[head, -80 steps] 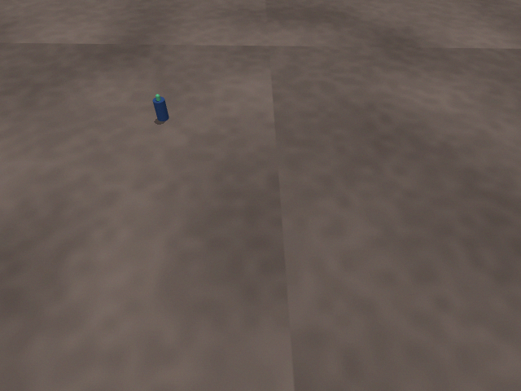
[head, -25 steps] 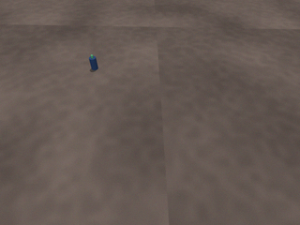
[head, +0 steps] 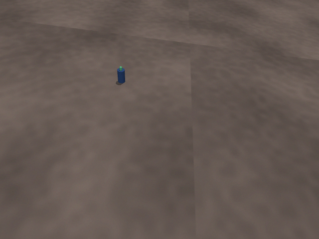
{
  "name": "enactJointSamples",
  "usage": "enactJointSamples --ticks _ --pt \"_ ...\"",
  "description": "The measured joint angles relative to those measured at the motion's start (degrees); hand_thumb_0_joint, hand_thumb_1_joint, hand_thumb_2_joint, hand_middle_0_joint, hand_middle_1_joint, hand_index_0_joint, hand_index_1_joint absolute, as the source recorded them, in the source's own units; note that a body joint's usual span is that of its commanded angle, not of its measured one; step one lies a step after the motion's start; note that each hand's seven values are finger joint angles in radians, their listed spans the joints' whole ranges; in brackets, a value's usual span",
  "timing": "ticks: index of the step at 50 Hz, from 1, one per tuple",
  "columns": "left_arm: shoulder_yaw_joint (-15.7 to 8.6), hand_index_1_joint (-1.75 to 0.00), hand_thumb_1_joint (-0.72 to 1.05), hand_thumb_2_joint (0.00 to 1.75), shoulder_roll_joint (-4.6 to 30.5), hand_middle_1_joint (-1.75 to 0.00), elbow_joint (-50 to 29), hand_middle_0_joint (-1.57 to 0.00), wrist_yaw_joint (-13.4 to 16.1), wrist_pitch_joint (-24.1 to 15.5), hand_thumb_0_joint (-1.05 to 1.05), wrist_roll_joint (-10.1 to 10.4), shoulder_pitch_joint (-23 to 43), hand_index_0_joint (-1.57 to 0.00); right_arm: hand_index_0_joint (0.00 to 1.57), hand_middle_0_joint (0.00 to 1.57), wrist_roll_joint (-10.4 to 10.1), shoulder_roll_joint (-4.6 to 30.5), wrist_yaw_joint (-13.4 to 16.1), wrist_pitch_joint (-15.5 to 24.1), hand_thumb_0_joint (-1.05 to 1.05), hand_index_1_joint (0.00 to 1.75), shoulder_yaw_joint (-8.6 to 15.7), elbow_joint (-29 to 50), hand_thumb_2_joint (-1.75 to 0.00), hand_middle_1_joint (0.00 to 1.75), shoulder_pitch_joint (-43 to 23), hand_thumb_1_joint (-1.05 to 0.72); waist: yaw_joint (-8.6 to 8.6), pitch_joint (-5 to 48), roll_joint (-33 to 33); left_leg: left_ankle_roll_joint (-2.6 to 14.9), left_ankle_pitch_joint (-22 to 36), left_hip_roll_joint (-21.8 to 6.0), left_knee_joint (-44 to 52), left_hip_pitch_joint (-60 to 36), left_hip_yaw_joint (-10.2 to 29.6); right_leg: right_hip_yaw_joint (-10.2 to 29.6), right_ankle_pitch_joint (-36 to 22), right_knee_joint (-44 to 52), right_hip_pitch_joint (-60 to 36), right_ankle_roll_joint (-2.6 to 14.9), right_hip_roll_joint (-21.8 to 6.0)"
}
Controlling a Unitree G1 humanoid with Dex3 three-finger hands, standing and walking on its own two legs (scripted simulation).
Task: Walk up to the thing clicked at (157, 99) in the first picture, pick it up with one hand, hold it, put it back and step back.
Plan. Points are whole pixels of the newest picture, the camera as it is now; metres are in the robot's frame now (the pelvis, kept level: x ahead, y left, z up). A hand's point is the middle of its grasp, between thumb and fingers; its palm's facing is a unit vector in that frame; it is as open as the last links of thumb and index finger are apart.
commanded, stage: walk up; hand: left
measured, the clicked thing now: (121, 74) +1.74 +0.28 -0.67
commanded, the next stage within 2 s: none
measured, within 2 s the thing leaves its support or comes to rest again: neither
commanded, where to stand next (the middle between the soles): +1.40 +0.04 m, yaw +5 degrees
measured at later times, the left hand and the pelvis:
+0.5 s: hand (82, 158) +0.41 +0.24 -0.11, palm faces +0.07 -0.94 -0.33, open 7.4 cm; pelvis +0.29 -0.01 +0.01, yaw +5 degrees
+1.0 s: hand (74, 125) +0.58 +0.32 -0.15, palm faces +0.05 -0.95 -0.30, open 7.4 cm; pelvis +0.56 +0.05 +0.01, yaw +5 degrees
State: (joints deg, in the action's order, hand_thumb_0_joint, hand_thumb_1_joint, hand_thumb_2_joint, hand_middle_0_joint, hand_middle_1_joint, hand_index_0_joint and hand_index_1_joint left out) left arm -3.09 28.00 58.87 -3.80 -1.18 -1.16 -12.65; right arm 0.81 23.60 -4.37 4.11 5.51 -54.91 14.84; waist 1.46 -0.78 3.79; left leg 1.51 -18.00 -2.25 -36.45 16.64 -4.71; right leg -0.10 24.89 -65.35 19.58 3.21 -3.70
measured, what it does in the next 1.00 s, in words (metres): walks ahead: right foot, then left foot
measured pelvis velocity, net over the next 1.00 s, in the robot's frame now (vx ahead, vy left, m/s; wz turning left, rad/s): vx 0.56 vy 0.05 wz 0.09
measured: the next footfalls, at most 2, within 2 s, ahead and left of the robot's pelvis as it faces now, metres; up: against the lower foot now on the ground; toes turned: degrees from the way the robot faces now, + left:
right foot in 0.34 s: +0.39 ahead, -0.11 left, +0.00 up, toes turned -2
left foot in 0.78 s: +0.62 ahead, +0.16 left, +0.00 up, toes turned +11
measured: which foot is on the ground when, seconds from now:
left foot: down 0.00-0.38, up 0.40-0.76, down 0.78-1.00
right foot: up 0.00-0.32, down 0.34-0.82, up 0.84-1.00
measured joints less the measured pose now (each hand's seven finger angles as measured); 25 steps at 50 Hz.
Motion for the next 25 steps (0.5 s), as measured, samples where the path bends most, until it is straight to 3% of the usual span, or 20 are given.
enactJointSamples --ticks 3,8,12,16,19,22,25 --pt "0.6 -0.3 0.91 0.89 -1.2 -0.3 -1.9 -0.2 -1.1 -1.0 0.02 0.9 1.7 -0.2 0.2 0.2 -0.6 -1.1 0.6 0.5 0.0 0.3 -1.3 -0.5 -0.9 0.3 2.9 -0.9 0.48 -0.7 0.5 0.08 1.6 1.9 7.6 -6.3 -0.3 -0.8 -7.3 2.9 6.7 -1.11 -0.8" --pt "0.6 -0.3 0.9 0.89 -2.5 -0.3 -4.2 -0.21 -2.4 -0.5 0.01 0.6 3.4 -0.21 0.2 0.2 -0.8 -2.1 0.9 1.1 0.0 0.3 -2.1 -1.0 -0.9 0.3 7.1 -0.9 0.84 -1.5 0.4 0.76 0.8 4.2 15.3 -15.0 0.1 -0.7 -14.5 15.0 12.2 -3.33 -2.9" --pt "0.5 -0.3 0.9 0.89 -3.2 -0.3 -5.0 -0.21 -2.8 0.2 0.01 0.4 5.4 -0.21 0.2 0.2 -0.7 -2.1 1.1 1.6 0.01 0.3 -2.3 -0.6 -0.9 0.31 9.1 -0.9 1.39 -2.4 -0.9 0.31 -1.5 4.7 18.5 -20.1 1.1 -1.1 -19.3 26.4 12.5 -2.65 -3.2" --pt "0.3 -0.3 0.9 0.89 -3.9 -0.3 -6.0 -0.21 -2.7 0.0 0.01 0.5 7.1 -0.21 0.2 0.2 -0.3 -1.4 1.6 1.2 0.01 0.3 -2.1 0.4 -0.9 0.31 9.9 -0.9 1.99 -2.5 -2.8 -0.91 -7.0 3.7 17.1 -23.2 2.1 -3.3 -20.3 33.6 9.3 -0.97 -1.3" --pt "-0.4 -0.3 0.9 0.89 -5.9 -0.3 -6.7 -0.21 -1.8 -1.1 0.01 0.6 8.6 -0.2 0.2 0.2 0.0 -0.2 2.5 0.3 0.01 0.3 -1.8 0.5 -0.9 0.31 8.8 -0.9 1.57 -3.7 -7.1 -0.18 -12.3 -0.5 3.0 -20.5 3.1 -5.7 -18.5 31.3 6.5 -0.79 2.5" --pt "-0.2 -0.3 0.91 0.89 -6.9 -0.3 -8.5 -0.21 -1.2 -2.7 0.01 0.7 7.9 -0.21 0.2 0.2 -0.5 -0.8 3.0 -0.2 0.01 0.3 -2.6 1.0 -0.9 0.3 6.5 -0.9 0.31 -4.2 -5.9 1.41 -10.0 1.5 -22.7 -9.0 5.4 -6.3 -12.8 28.3 3.9 -0.66 1.5" --pt "0.5 -0.3 0.9 0.89 -8.0 -0.3 -8.9 -0.21 -0.5 -3.3 0.01 1.2 5.2 -0.21 0.2 0.2 -1.0 -0.1 2.6 0.3 0.01 0.3 -2.9 1.6 -0.9 0.3 3.9 -0.9 -1.55 -3.9 -5.5 2.0 -4.5 2.1 -32.1 1.2 5.6 -6.6 -11.8 32.9 -2.7 -0.82 0.9"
